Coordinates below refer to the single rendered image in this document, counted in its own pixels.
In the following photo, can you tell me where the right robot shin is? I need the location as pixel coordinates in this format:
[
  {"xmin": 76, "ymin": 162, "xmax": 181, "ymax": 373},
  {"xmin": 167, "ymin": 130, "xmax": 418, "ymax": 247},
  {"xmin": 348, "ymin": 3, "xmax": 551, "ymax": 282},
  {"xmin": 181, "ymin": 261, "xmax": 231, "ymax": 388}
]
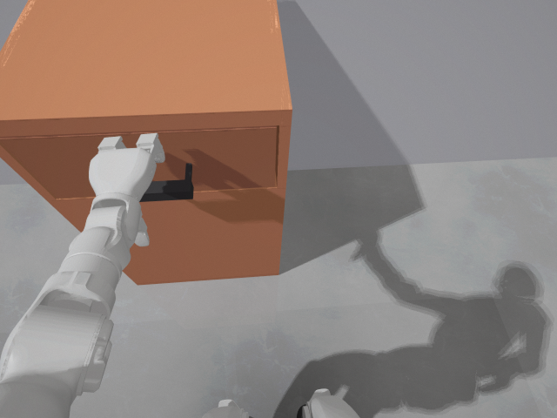
[{"xmin": 309, "ymin": 388, "xmax": 331, "ymax": 402}]

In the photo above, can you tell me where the robot left upper arm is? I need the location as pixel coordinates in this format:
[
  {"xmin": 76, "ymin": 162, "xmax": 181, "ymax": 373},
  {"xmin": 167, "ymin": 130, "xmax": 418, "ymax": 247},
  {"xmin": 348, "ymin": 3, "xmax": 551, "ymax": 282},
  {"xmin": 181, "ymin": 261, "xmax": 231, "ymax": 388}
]
[{"xmin": 0, "ymin": 305, "xmax": 114, "ymax": 418}]

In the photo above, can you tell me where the robot left forearm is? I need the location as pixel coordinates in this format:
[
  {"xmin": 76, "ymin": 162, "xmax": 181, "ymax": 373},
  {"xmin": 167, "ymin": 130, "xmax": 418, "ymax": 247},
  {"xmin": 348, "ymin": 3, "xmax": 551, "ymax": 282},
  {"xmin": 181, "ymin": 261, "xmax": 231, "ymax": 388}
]
[{"xmin": 0, "ymin": 192, "xmax": 141, "ymax": 382}]

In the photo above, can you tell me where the robot right thigh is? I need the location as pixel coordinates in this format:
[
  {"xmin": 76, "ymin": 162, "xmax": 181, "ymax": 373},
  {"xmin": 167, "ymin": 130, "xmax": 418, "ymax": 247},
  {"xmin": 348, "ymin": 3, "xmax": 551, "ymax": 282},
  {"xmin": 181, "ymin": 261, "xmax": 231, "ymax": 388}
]
[{"xmin": 302, "ymin": 395, "xmax": 359, "ymax": 418}]

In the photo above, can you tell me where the cabinet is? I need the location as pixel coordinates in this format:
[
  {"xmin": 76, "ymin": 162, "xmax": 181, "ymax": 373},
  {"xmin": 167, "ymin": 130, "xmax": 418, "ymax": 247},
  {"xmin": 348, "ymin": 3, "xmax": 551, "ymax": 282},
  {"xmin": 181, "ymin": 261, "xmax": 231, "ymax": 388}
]
[{"xmin": 0, "ymin": 0, "xmax": 292, "ymax": 285}]

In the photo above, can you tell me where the robot left hand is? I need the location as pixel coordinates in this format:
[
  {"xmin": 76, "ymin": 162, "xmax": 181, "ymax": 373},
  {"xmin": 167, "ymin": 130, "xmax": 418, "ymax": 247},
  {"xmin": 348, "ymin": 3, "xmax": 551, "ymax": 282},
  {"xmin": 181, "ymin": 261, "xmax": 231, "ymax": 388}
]
[{"xmin": 89, "ymin": 133, "xmax": 165, "ymax": 246}]

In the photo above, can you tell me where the drawer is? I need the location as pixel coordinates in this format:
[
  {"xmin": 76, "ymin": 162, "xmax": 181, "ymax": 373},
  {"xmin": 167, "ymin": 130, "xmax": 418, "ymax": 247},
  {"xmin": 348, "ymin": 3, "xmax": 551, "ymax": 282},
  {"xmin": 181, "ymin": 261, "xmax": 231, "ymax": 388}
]
[{"xmin": 0, "ymin": 125, "xmax": 277, "ymax": 199}]

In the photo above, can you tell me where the handle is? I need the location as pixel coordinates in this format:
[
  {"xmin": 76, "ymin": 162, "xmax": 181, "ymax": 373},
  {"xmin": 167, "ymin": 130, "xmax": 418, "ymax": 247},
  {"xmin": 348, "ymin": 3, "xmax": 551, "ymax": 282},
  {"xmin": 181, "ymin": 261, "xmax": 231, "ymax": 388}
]
[{"xmin": 139, "ymin": 163, "xmax": 194, "ymax": 202}]

